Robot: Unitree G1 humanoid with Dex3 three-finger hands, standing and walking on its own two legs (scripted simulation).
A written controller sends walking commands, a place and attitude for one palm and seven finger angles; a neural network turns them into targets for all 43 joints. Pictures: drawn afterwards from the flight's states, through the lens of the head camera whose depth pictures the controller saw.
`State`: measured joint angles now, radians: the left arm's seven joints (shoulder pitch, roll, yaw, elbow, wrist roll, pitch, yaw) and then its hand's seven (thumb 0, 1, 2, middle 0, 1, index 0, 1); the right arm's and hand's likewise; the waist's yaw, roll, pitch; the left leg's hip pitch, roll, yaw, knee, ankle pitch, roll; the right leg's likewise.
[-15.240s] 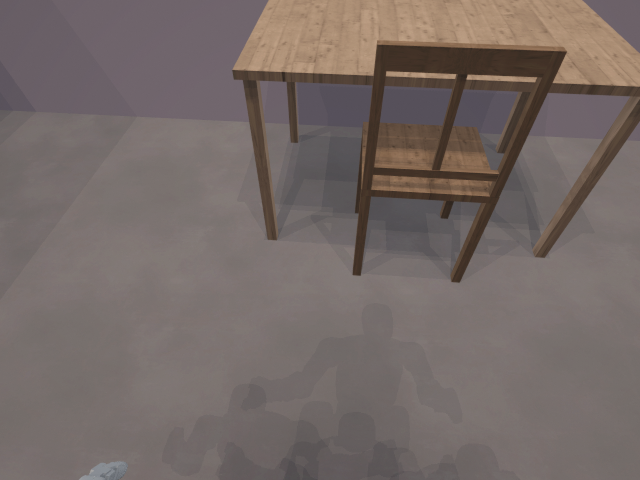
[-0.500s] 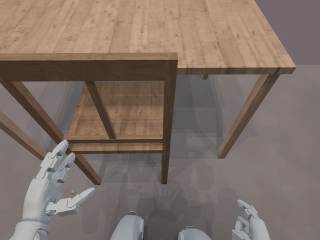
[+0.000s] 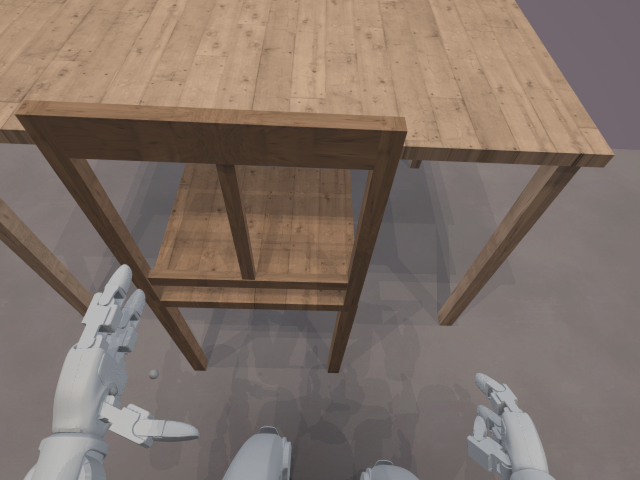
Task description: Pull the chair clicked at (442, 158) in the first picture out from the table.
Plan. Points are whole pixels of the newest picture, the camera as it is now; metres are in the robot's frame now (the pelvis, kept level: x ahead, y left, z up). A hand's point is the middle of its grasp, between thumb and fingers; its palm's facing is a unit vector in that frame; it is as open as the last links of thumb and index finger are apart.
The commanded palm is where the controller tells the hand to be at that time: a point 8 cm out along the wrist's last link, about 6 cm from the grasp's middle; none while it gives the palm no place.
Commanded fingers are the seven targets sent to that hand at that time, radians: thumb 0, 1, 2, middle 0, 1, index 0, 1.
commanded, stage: raise the hand toward the chair's back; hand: left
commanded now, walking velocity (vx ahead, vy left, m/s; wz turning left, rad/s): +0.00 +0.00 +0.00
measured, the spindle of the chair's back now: (239, 228) +0.46 +0.16 -0.01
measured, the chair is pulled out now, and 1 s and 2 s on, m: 0.00 0.00 0.00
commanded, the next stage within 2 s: aim the fingers beside a spindle in 0.82 s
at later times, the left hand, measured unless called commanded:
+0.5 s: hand (144, 350) +0.25 +0.21 +0.05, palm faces +0.07 -1.00 -0.05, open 16.9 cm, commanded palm +0.22 +0.26 +0.05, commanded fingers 0.00 -0.50 0.30 -0.06 -0.08 -0.06 -0.08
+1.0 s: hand (166, 344) +0.26 +0.19 +0.05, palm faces +0.08 -1.00 -0.06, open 16.9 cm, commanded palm +0.23 +0.24 +0.05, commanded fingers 0.00 -0.50 0.30 -0.06 -0.08 -0.06 -0.08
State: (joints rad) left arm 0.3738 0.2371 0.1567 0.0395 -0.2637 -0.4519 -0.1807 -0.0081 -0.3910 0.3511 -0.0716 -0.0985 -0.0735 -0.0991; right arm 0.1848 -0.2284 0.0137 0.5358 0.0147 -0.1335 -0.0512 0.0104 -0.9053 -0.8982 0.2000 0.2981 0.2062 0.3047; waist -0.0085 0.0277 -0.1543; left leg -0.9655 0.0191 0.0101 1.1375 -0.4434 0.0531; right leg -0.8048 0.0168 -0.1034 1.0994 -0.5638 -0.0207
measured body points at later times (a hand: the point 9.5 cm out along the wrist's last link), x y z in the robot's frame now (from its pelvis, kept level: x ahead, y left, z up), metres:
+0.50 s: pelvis +0.00 +0.00 +0.01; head +0.07 +0.02 +0.45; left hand +0.24 +0.27 +0.06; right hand +0.16 -0.24 -0.07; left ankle +0.06 +0.08 -0.65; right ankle -0.01 -0.11 -0.65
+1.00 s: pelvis +0.01 -0.01 +0.01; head +0.08 -0.01 +0.45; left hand +0.25 +0.25 +0.05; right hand +0.19 -0.26 -0.08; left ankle +0.06 +0.08 -0.65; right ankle -0.01 -0.11 -0.65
